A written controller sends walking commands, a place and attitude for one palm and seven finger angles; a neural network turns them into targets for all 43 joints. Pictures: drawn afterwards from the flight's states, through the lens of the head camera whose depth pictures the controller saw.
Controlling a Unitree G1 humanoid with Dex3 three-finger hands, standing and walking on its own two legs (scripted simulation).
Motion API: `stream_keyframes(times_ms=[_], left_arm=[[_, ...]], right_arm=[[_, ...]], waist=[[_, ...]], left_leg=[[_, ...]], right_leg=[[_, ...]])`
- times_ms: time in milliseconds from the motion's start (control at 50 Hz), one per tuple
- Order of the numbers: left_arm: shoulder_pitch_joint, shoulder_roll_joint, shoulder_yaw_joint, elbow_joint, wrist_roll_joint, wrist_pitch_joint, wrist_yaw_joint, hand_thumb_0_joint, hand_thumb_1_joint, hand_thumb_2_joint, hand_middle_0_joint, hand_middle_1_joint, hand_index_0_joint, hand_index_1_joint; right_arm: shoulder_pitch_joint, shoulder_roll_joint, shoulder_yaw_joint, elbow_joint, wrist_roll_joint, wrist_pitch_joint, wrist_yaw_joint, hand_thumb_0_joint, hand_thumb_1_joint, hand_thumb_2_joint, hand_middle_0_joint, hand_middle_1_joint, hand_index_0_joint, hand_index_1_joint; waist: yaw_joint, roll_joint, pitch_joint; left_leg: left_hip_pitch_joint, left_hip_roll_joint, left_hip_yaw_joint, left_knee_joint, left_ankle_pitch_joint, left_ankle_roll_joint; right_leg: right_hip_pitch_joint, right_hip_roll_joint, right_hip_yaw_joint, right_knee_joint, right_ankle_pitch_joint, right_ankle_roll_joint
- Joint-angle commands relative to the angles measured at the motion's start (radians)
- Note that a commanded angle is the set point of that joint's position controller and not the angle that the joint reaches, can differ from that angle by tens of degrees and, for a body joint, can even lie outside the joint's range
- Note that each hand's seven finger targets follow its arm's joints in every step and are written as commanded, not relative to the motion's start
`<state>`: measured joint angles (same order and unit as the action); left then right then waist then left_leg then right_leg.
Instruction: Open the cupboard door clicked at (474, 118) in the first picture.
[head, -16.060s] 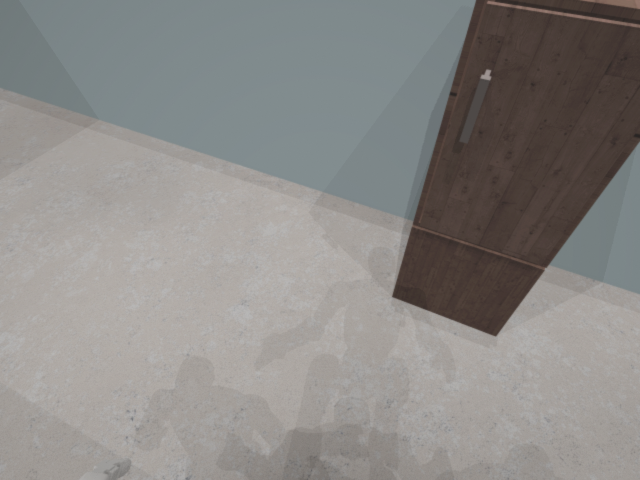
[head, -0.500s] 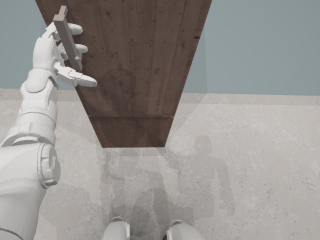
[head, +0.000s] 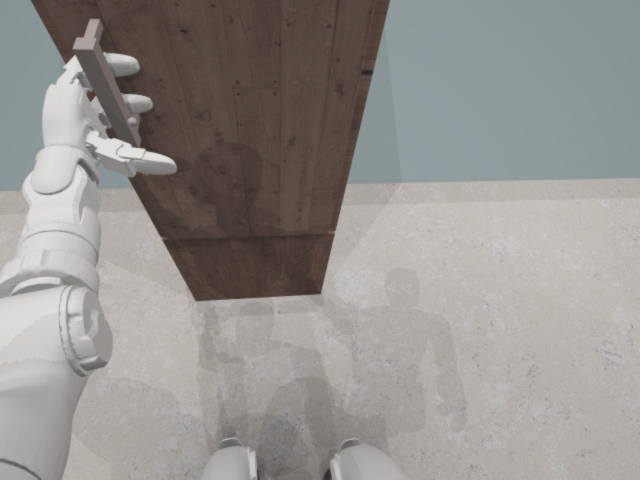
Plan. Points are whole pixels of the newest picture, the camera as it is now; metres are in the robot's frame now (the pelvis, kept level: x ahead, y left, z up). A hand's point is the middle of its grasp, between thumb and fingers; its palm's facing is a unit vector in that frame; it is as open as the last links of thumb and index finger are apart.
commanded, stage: close the thumb around the handle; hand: left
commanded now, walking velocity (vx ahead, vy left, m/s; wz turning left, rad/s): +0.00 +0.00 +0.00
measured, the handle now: (114, 90) +0.57 +0.19 +0.12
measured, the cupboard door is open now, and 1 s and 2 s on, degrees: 0 2 52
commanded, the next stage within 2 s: pull the door open along its arc in 0.66 s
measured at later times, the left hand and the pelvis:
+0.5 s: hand (127, 122) +0.52 +0.18 +0.11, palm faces -0.01 -1.00 +0.00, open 6.8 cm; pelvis +0.01 +0.00 +0.00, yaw +0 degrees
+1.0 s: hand (131, 130) +0.51 +0.17 +0.11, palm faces -0.01 -1.00 +0.00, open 5.5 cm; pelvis +0.01 +0.01 +0.01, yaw -1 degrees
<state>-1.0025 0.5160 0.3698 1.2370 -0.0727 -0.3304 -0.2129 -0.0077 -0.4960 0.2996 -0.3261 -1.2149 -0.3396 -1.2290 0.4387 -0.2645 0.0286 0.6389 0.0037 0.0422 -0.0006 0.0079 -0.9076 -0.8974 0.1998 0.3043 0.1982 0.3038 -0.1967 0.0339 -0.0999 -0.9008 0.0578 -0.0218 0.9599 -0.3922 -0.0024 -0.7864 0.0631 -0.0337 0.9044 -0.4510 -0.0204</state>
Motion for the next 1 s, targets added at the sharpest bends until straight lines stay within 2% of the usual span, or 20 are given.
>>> stream_keyframes(times_ms=[0,40,140,160,260,360,380,440,480,520,540,560,640,660,680,700,740,760,840,980], left_arm=[[-0.487,0.27,0.03,-0.217,-0.011,-0.065,0.006,0.0,-0.332,0.372,-0.312,-1.218,-0.312,-1.218],[-0.485,0.283,0.046,-0.239,-0.012,-0.071,0.004,0.0,-0.22,0.42,-0.32,-1.23,-0.32,-1.23],[-0.451,0.27,0.045,-0.254,-0.022,-0.073,-0.002,0.0,0.06,0.54,-0.34,-1.26,-0.34,-1.26],[-0.434,0.235,0.018,-0.241,-0.022,-0.068,-0.006,0.0,0.116,0.564,-0.344,-1.266,-0.344,-1.266],[-0.442,0.216,0.008,-0.261,-0.029,-0.068,-0.01,0.0,0.396,0.684,-0.364,-1.296,-0.364,-1.296],[-0.418,0.18,-0.004,-0.25,-0.039,-0.061,-0.012,0.0,0.676,0.804,-0.384,-1.326,-0.384,-1.326],[-0.424,0.206,0.01,-0.249,-0.036,-0.062,-0.009,0.0,0.732,0.828,-0.388,-1.332,-0.388,-1.332],[-0.436,0.188,0.001,-0.253,-0.031,-0.067,0.002,0.0,0.9,0.9,-0.4,-1.35,-0.4,-1.35],[-0.442,0.223,0.025,-0.27,-0.028,-0.073,0.008,0.0,0.9,0.9,-0.4,-1.35,-0.4,-1.35],[-0.448,0.18,-0.002,-0.302,-0.032,-0.086,0.01,0.0,0.9,0.9,-0.4,-1.35,-0.4,-1.35],[-0.432,0.196,0.013,-0.297,-0.024,-0.091,0.011,0.0,0.9,0.9,-0.4,-1.35,-0.4,-1.35],[-0.426,0.182,0.002,-0.294,-0.026,-0.09,0.011,0.0,0.9,0.9,-0.4,-1.35,-0.4,-1.35],[-0.406,0.229,0.04,-0.263,-0.027,-0.077,0.012,0.0,0.9,0.9,-0.4,-1.35,-0.4,-1.35],[-0.422,0.208,0.015,-0.253,-0.025,-0.07,0.014,0.0,0.9,0.9,-0.4,-1.35,-0.4,-1.35],[-0.434,0.233,0.034,-0.256,-0.022,-0.07,0.017,0.0,0.9,0.9,-0.4,-1.35,-0.4,-1.35],[-0.428,0.207,0.008,-0.242,-0.016,-0.065,0.015,0.0,0.9,0.9,-0.4,-1.35,-0.4,-1.35],[-0.438,0.226,0.024,-0.241,-0.015,-0.069,0.019,0.0,0.9,0.9,-0.4,-1.35,-0.4,-1.35],[-0.411,0.156,-0.021,-0.235,-0.021,-0.063,0.016,0.0,0.9,0.9,-0.4,-1.35,-0.4,-1.35],[-0.34,0.176,0.017,-0.289,-0.04,-0.076,0.011,0.0,0.9,0.9,-0.4,-1.35,-0.4,-1.35],[-0.118,0.121,0.001,-0.418,-0.072,-0.063,-0.002,0.0,0.9,0.9,-0.4,-1.35,-0.4,-1.35]], right_arm=[[0.147,-0.182,-0.061,-0.053,-0.002,-0.014,-0.018,0.0,-0.9,-0.9,0.2,0.3,0.2,0.3],[0.152,-0.181,-0.062,-0.056,-0.002,-0.014,-0.018,0.0,-0.9,-0.9,0.2,0.3,0.2,0.3],[0.151,-0.182,-0.065,-0.06,-0.003,-0.01,-0.018,0.0,-0.9,-0.9,0.2,0.3,0.2,0.3],[0.144,-0.178,-0.065,-0.06,-0.002,-0.009,-0.016,0.0,-0.9,-0.9,0.2,0.3,0.2,0.3],[0.143,-0.181,-0.07,-0.054,-0.004,-0.006,-0.014,0.0,-0.9,-0.9,0.2,0.3,0.2,0.3],[0.14,-0.179,-0.072,-0.053,-0.003,-0.006,-0.011,0.0,-0.9,-0.9,0.2,0.3,0.2,0.3],[0.142,-0.183,-0.07,-0.053,-0.003,-0.003,-0.013,0.0,-0.9,-0.9,0.2,0.3,0.2,0.3],[0.137,-0.179,-0.07,-0.054,-0.005,-0.004,-0.01,0.0,-0.9,-0.9,0.2,0.3,0.2,0.3],[0.139,-0.182,-0.071,-0.056,-0.006,-0.002,-0.012,0.0,-0.9,-0.9,0.2,0.3,0.2,0.3],[0.135,-0.174,-0.07,-0.061,-0.008,-0.007,-0.008,0.0,-0.9,-0.9,0.2,0.3,0.2,0.3],[0.132,-0.175,-0.073,-0.057,-0.007,-0.005,-0.008,0.0,-0.9,-0.9,0.2,0.3,0.2,0.3],[0.129,-0.173,-0.072,-0.057,-0.009,-0.004,-0.006,0.0,-0.9,-0.9,0.2,0.3,0.2,0.3],[0.125,-0.179,-0.07,-0.065,-0.002,0.002,-0.01,0.0,-0.9,-0.9,0.2,0.3,0.2,0.3],[0.119,-0.176,-0.066,-0.065,-0.003,0.003,-0.011,0.0,-0.9,-0.9,0.2,0.3,0.2,0.3],[0.129,-0.179,-0.066,-0.063,-0.004,0.003,-0.012,0.0,-0.9,-0.9,0.2,0.3,0.2,0.3],[0.123,-0.176,-0.066,-0.066,-0.003,0.003,-0.012,0.0,-0.9,-0.9,0.2,0.3,0.2,0.3],[0.132,-0.179,-0.066,-0.063,-0.003,0.003,-0.014,0.0,-0.9,-0.9,0.2,0.3,0.2,0.3],[0.124,-0.171,-0.068,-0.067,-0.004,0.003,-0.011,0.0,-0.9,-0.9,0.2,0.3,0.2,0.3],[0.123,-0.176,-0.073,-0.079,-0.004,0.001,-0.007,0.0,-0.9,-0.9,0.2,0.3,0.2,0.3],[0.083,-0.165,-0.077,-0.129,0.008,0.011,0.002,0.0,-0.9,-0.9,0.2,0.3,0.2,0.3]], waist=[[-0.01,0.086,-0.423],[0.004,0.115,-0.459],[0.011,0.113,-0.477],[0.005,0.112,-0.455],[0.002,0.126,-0.452],[0.005,0.097,-0.444],[0.005,0.09,-0.43],[0.003,0.099,-0.433],[0.007,0.077,-0.449],[0.011,0.116,-0.466],[0.017,0.118,-0.485],[0.014,0.121,-0.476],[0.021,0.078,-0.449],[0.009,0.09,-0.42],[0.012,0.072,-0.426],[0.005,0.086,-0.411],[0.005,0.074,-0.422],[0.003,0.088,-0.417],[0.039,0.089,-0.487],[0.094,0.069,-0.479]], left_leg=[[0.38,-0.043,-0.012,-0.066,0.271,0.049],[0.403,-0.043,-0.011,-0.064,0.3,0.047],[0.434,-0.041,-0.013,-0.067,0.34,0.044],[0.436,-0.041,-0.013,-0.066,0.334,0.042],[0.471,-0.037,-0.019,-0.068,0.347,0.04],[0.473,-0.038,-0.022,-0.069,0.355,0.041],[0.459,-0.036,-0.024,-0.073,0.347,0.039],[0.47,-0.038,-0.024,-0.067,0.355,0.04],[0.459,-0.037,-0.025,-0.07,0.354,0.041],[0.492,-0.041,-0.027,-0.065,0.392,0.039],[0.512,-0.036,-0.028,-0.062,0.405,0.035],[0.507,-0.037,-0.025,-0.061,0.405,0.035],[0.458,-0.039,-0.02,-0.071,0.361,0.039],[0.443,-0.041,-0.015,-0.071,0.342,0.04],[0.435,-0.039,-0.022,-0.075,0.337,0.04],[0.437,-0.04,-0.02,-0.074,0.334,0.039],[0.439,-0.039,-0.023,-0.072,0.342,0.04],[0.452,-0.04,-0.021,-0.074,0.338,0.038],[0.484,-0.04,-0.017,-0.075,0.379,0.035],[0.481,-0.047,0.008,-0.103,0.402,0.036]], right_leg=[[0.095,0.009,0.029,-0.132,0.345,0.014],[0.106,0.009,0.029,-0.126,0.368,0.012],[0.112,0.01,0.022,-0.121,0.396,0.01],[0.097,0.011,0.017,-0.124,0.386,0.009],[0.073,0.013,0.015,-0.128,0.382,0.007],[0.07,0.014,0.009,-0.128,0.384,0.007],[0.069,0.012,0.009,-0.127,0.377,0.007],[0.056,0.012,0.01,-0.122,0.379,0.007],[0.082,0.01,0.013,-0.121,0.385,0.009],[0.077,0.013,0.009,-0.111,0.404,0.003],[0.065,0.012,0.007,-0.108,0.406,0.004],[0.069,0.013,0.007,-0.11,0.41,0.005],[0.094,0.012,0.012,-0.115,0.396,0.007],[0.086,0.01,0.014,-0.122,0.389,0.009],[0.093,0.011,0.012,-0.119,0.382,0.009],[0.078,0.01,0.011,-0.12,0.374,0.008],[0.078,0.009,0.013,-0.118,0.378,0.009],[0.066,0.01,0.009,-0.121,0.368,0.008],[0.105,0.011,0.008,-0.112,0.403,0.004],[0.198,0.013,0.005,-0.123,0.469,0.002]])
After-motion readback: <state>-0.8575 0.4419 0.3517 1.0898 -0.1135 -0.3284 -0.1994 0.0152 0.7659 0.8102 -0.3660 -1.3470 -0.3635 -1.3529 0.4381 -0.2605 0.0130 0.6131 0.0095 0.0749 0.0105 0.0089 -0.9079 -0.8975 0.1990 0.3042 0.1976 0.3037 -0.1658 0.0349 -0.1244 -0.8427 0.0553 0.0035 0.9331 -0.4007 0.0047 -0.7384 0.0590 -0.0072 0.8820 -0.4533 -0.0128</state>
